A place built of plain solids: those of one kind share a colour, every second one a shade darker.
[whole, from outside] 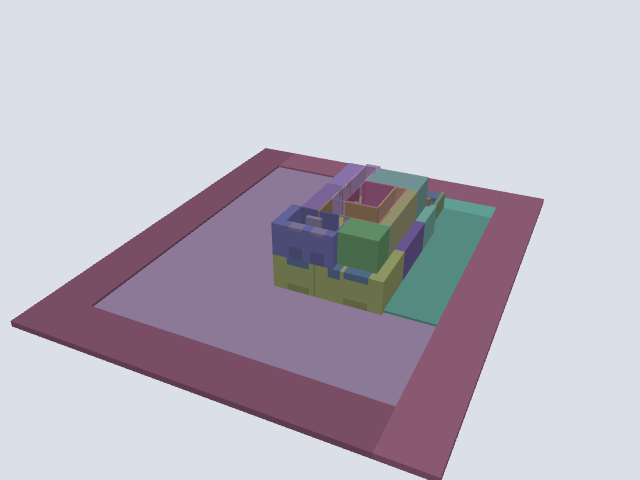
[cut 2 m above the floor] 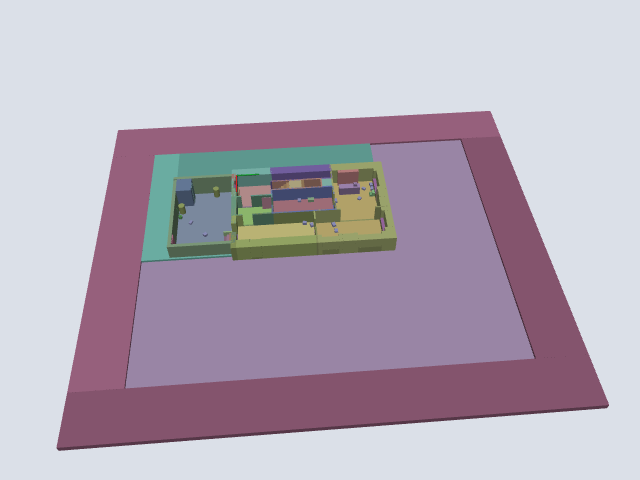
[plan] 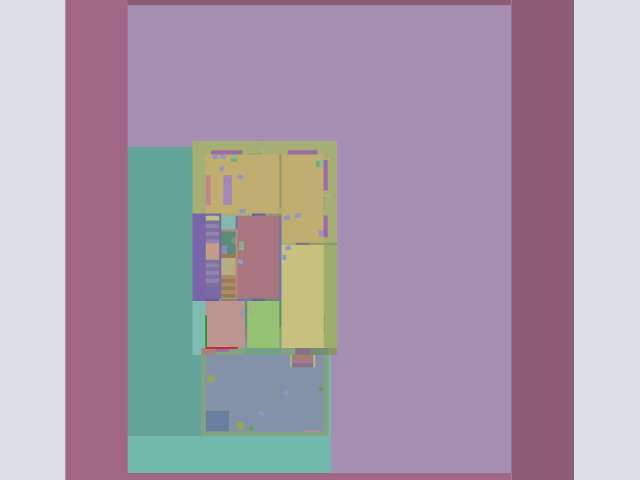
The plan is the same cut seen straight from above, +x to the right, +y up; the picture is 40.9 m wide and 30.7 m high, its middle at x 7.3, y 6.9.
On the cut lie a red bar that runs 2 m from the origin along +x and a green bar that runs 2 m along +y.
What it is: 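A small shop in a terrace of about 1900; a sales room behind a shop front, a store passage, a back shop and a yard; stock rooms over it and a cellar under it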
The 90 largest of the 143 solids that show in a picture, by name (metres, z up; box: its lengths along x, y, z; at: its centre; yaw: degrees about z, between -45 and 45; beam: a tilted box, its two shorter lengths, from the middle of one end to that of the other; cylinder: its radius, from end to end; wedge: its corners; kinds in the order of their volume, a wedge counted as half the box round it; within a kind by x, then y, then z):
{
 "ground_garden_1": {"box": [4.0, 37.89, 0.5], "at": [-7.0, 6.95, -0.27]},
 "ground_garden_2": {"box": [24.54, 4.0, 0.5], "at": [7.27, -10.0, -0.27]},
 "ground_garden_3": {"box": [24.54, 4.0, 0.5], "at": [7.27, 23.89, -0.27]},
 "ground_garden_4": {"box": [4.0, 37.89, 0.5], "at": [21.54, 6.95, -0.27]},
 "ground_street_1": {"box": [24.54, 9.05, 0.3], "at": [7.27, 17.36, -0.37]},
 "ground_street_2": {"box": [11.55, 20.84, 0.3], "at": [13.77, 2.42, -0.37]},
 "floor_yard_1": {"box": [7.54, 4.9, 2.9], "at": [3.77, -2.9, -2.05]},
 "ground_side_1": {"box": [4.15, 13.29, 0.5], "at": [-2.92, 6.2, -0.27]},
 "ground_side_2": {"box": [4.7, 5.2, 0.5], "at": [-2.65, -3.05, -0.27]},
 "ground_side_3": {"box": [12.99, 2.35, 0.5], "at": [1.5, -6.83, -0.27]},
 "wall_sales_1": {"box": [0.85, 4.79, 3.2], "at": [-0.42, 10.85, 1.15]},
 "wall_sales_2": {"box": [1.2, 0.85, 3.2], "at": [-0.25, 12.81, 1.15]},
 "wall_sales_3": {"box": [3.8, 0.14, 3.2], "at": [1.05, 8.52, 1.15]},
 "wall_sales_4": {"box": [1.98, 0.85, 0.87], "at": [1.34, 12.81, -0.02]},
 "wall_sales_5": {"box": [1.98, 0.6, 1.75], "at": [1.34, 12.94, 1.29]},
 "wall_sales_6": {"box": [1.0, 0.81, 2.15], "at": [3.13, 12.84, 0.87]},
 "wall_sales_7": {"box": [1.21, 0.85, 3.2], "at": [4.24, 12.81, 1.15]},
 "wall_sales_8": {"box": [0.14, 2.36, 3.2], "at": [4.77, 7.76, 1.15]},
 "wall_sales_9": {"box": [0.54, 0.85, 3.2], "at": [4.97, 12.81, 1.15]},
 "wall_sales_10": {"box": [1.9, 0.85, 0.87], "at": [6.19, 12.81, -0.02]},
 "wall_sales_11": {"box": [1.9, 0.6, 1.75], "at": [6.19, 12.94, 1.29]},
 "wall_sales_12": {"box": [1.25, 0.85, 3.2], "at": [7.76, 12.81, 1.15]},
 "wall_sales_13": {"box": [0.85, 0.49, 3.2], "at": [7.96, 6.83, 1.15]},
 "wall_sales_14": {"box": [0.85, 1.4, 0.87], "at": [7.96, 7.77, -0.02]},
 "wall_sales_15": {"box": [0.85, 1.97, 0.87], "at": [7.96, 11.05, -0.02]},
 "wall_sales_16": {"box": [0.85, 1.2, 3.2], "at": [7.96, 12.64, 1.15]},
 "wall_sales_17": {"box": [0.81, 1.0, 2.15], "at": [7.99, 9.27, 0.87]},
 "wall_sales_18": {"box": [0.6, 1.4, 1.75], "at": [8.09, 7.77, 1.29]},
 "wall_sales_19": {"box": [0.6, 1.97, 1.75], "at": [8.09, 11.05, 1.29]},
 "wall_yard_1": {"box": [0.3, 5.65, 4.84], "at": [-0.15, -2.83, -0.68]},
 "wall_yard_2": {"box": [0.9, 0.2, 6.5], "at": [1.05, -0.35, 0.15]},
 "wall_yard_3": {"box": [4.22, 0.45, 6.5], "at": [3.61, -0.23, 0.15]},
 "wall_yard_4": {"box": [8.14, 0.3, 4.41], "at": [3.77, -5.5, -0.9]},
 "wall_yard_5": {"box": [1.18, 0.45, 6.5], "at": [7.25, -0.23, 0.15]},
 "wall_yard_6": {"box": [0.3, 5.65, 4.46], "at": [7.69, -2.83, -0.87]},
 "wall_fill_east_1": {"box": [1.51, 4.76, 2.8], "at": [6.79, 2.38, 4.15]},
 "wall_fill_east_2": {"box": [1.51, 4.9, 2.8], "at": [6.79, 7.35, 4.15]},
 "wall_fill_rear_1": {"box": [4.7, 3.0, 2.8], "at": [2.35, 1.5, 4.15]},
 "wall_lobby_1": {"box": [0.14, 5.37, 3.0], "at": [4.77, 4.04, 1.25]},
 "wall_lobby_2": {"box": [1.02, 0.45, 3.0], "at": [5.21, -0.23, 1.25]},
 "wall_lobby_3": {"box": [1.73, 0.45, 3.0], "at": [7.53, -0.23, 1.25]},
 "wall_lobby_4": {"box": [0.85, 1.58, 3.0], "at": [7.96, 0.34, 1.25]},
 "wall_lobby_5": {"box": [0.85, 4.65, 3.0], "at": [7.96, 4.4, 1.25]},
 "wall_lobby_6": {"box": [0.81, 0.95, 2.1], "at": [7.99, 1.6, 1.05]},
 "wall_fill_front_1": {"box": [3.24, 2.45, 2.8], "at": [1.62, 11.16, 4.15]},
 "wall_front_1": {"box": [0.73, 0.85, 2.8], "at": [3.6, 12.81, 4.15]},
 "wall_front_2": {"box": [1.15, 0.85, 1.1], "at": [4.54, 12.81, 3.3]},
 "wall_front_3": {"box": [0.68, 0.85, 2.8], "at": [5.46, 12.81, 4.15]},
 "wall_front_4": {"box": [4.1, 0.14, 2.8], "at": [6.34, 9.87, 4.15]},
 "wall_front_5": {"box": [1.15, 0.85, 1.1], "at": [6.38, 12.81, 3.3]},
 "wall_front_6": {"box": [1.44, 0.85, 2.8], "at": [7.67, 12.81, 4.15]},
 "wall_front_7": {"box": [0.85, 3.44, 2.8], "at": [7.96, 11.52, 4.15]},
 "wall_stairC_1": {"box": [0.85, 5.59, 3.0], "at": [-0.42, 5.79, 1.25]},
 "wall_stairC_2": {"box": [0.14, 5.59, 3.0], "at": [0.92, 5.79, 1.25]},
 "wall_fill_press_1": {"box": [0.85, 6.66, 2.8], "at": [0.42, 6.47, 4.15]},
 "wall_backshop_1": {"box": [0.85, 3.59, 3.0], "at": [-0.42, 1.34, 1.25]},
 "wall_backshop_2": {"box": [1.45, 0.45, 3.0], "at": [-0.12, -0.23, 1.25]},
 "flightC_1": {"box": [0.87, 0.74, 2.9], "at": [0.42, 4.3, -2.05]},
 "flightC_2": {"box": [0.87, 0.98, 2.7], "at": [0.42, 4.42, -2.15]},
 "flightC_3": {"box": [0.87, 1.23, 2.5], "at": [0.42, 4.54, -2.25]},
 "flightC_4": {"box": [0.87, 1.71, 2.1], "at": [0.42, 4.79, -2.45]},
 "floor_cellar_1": {"box": [3.71, 4.91, 0.5], "at": [2.85, 6.0, -3.25]},
 "floor_sales_1": {"box": [4.7, 3.8, 0.25], "at": [2.35, 10.49, -0.33]},
 "floor_sales_2": {"box": [2.7, 5.67, 0.25], "at": [6.19, 9.55, -0.33]},
 "wall_store_1": {"box": [0.14, 5.59, 3.0], "at": [1.97, 5.79, 1.25]},
 "wall_store_2": {"box": [0.14, 5.59, 3.0], "at": [4.77, 5.79, 1.25]},
 "wall_outhouse_1": {"box": [1.48, 1.33, 2.3], "at": [0.74, -4.68, 0.5]},
 "floor_lobby_1": {"box": [2.7, 6.58, 0.25], "at": [6.19, 3.29, -0.13]},
 "wall_stairU_1": {"box": [0.14, 4.59, 3.25], "at": [0.92, 5.29, 1.37]},
 "wall_stairU_2": {"box": [0.14, 4.59, 3.25], "at": [1.97, 5.29, 1.37]},
 "floor_store_1": {"box": [2.66, 5.31, 0.25], "at": [3.37, 5.79, -0.13]},
 "wall_boxU_1": {"box": [0.14, 4.45, 2.8], "at": [0.92, 5.22, 4.15]},
 "wall_boxU_2": {"box": [0.14, 4.45, 2.8], "at": [1.97, 5.22, 4.15]},
 "wall_corr_1": {"box": [1.33, 0.45, 2.8], "at": [5.37, -0.23, 4.15]},
 "wall_corr_2": {"box": [0.14, 3.96, 2.8], "at": [5.96, 1.53, 4.15]},
 "flightY_1": {"box": [1.35, 0.5, 3.1], "at": [6.19, -0.99, -1.95]},
 "flightY_2": {"box": [1.35, 0.25, 3.3], "at": [6.19, -0.87, -1.85]},
 "wall_office_1": {"box": [2.33, 0.45, 3.0], "at": [3.67, -0.23, 1.25]},
 "wall_yard_n0a_1": {"box": [0.9, 0.45, 6.5], "at": [0.15, -0.23, 0.15]},
 "wall_fill_1": {"box": [0.91, 0.86, 3.0], "at": [1.45, 8.02, 1.25]},
 "wall_mid_1": {"box": [2.94, 0.14, 2.8], "at": [3.37, 3.07, 4.15]},
 "wall_mid_2": {"box": [0.14, 2.96, 2.8], "at": [4.77, 5.97, 4.15]},
 "floor_corr_1": {"box": [1.05, 7.45, 0.25], "at": [5.37, 3.72, 2.87]},
 "floor_backshop_1": {"box": [2.51, 3.0, 0.25], "at": [1.25, 1.5, -0.13]},
 "floor_midC_1": {"box": [0.85, 1.05, 1.9], "at": [0.42, 6.17, -2.55]},
 "floor_office_1": {"box": [2.05, 3.0, 0.25], "at": [3.67, 1.5, -0.13]},
 "floor_stoop_1": {"box": [1.35, 0.3, 3.5], "at": [6.19, -0.6, -1.75]},
 "shelving_back_1": {"box": [0.32, 1.9, 2.1], "at": [0.16, 10.09, 0.85]},
 "wall_landing_1": {"box": [2.94, 0.14, 2.8], "at": [3.37, 7.52, 4.15]},
 "racking_1": {"box": [1.3, 0.39, 2.0], "at": [6.27, 10.15, 4.0]}
}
